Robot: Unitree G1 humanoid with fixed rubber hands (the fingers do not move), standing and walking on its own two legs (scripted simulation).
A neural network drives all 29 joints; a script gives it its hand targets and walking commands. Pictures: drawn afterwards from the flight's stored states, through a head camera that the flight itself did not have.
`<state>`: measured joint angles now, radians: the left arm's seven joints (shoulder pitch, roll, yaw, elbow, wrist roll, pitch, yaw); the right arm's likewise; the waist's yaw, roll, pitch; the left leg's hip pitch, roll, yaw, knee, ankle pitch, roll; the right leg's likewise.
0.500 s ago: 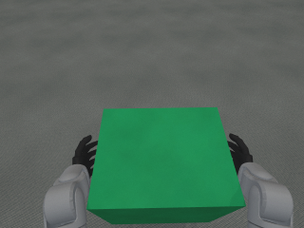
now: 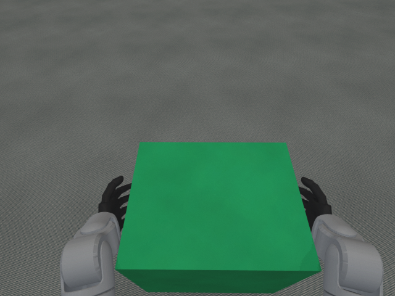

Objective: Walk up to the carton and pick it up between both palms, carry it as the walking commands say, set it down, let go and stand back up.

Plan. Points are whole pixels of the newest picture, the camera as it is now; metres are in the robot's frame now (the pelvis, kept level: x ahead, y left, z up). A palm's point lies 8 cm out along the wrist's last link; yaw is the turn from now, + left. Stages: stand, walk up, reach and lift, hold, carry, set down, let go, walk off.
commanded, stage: carry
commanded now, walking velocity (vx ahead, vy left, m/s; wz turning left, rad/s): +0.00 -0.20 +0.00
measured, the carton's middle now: (211, 223) +0.27 -0.02 +0.01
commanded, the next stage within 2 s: none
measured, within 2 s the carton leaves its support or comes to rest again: neither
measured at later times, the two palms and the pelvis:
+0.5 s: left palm (194, 236) +0.21 +0.02 +0.09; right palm out of the picture +0.21 -0.35 +0.08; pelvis -0.04 -0.17 -0.01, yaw -1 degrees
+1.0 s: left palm (289, 272) +0.16 -0.13 +0.08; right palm out of the picture +0.16 -0.49 +0.09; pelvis -0.08 -0.32 +0.00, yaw +0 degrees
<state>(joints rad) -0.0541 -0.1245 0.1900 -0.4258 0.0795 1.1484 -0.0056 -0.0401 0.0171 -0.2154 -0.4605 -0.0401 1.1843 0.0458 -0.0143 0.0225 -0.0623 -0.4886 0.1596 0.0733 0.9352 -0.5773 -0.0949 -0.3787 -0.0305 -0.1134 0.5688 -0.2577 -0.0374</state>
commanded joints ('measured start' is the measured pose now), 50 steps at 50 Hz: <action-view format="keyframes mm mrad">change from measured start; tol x32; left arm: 1 -406 -708 -793 -147 -329 11 -182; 50 -406 -692 -847 -146 -385 27 -195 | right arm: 1 -507 792 859 -134 368 -20 191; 50 -396 744 788 -134 292 -16 156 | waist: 1 22 -179 -235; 12 -14 290 -206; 23 13 198 -240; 26 21 -346 -237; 50 -2 206 -200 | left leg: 1 -89 -54 41 162 27 28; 10 305 -46 40 -518 357 102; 12 457 377 -449 -647 531 285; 22 324 180 -41 -476 837 135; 27 -69 -41 39 79 -146 -13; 39 237 -76 76 -480 328 87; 42 416 444 -465 -655 660 336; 50 313 189 -46 -521 843 164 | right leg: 1 248 -214 164 -160 448 -168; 10 91 -150 165 -126 279 -123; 13 -265 -27 116 351 -267 45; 21 -58 22 -10 105 -141 65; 27 237 -295 307 -200 516 -168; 39 142 -160 167 -149 313 -153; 44 -220 -28 196 478 -201 44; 50 -75 7 6 149 -151 66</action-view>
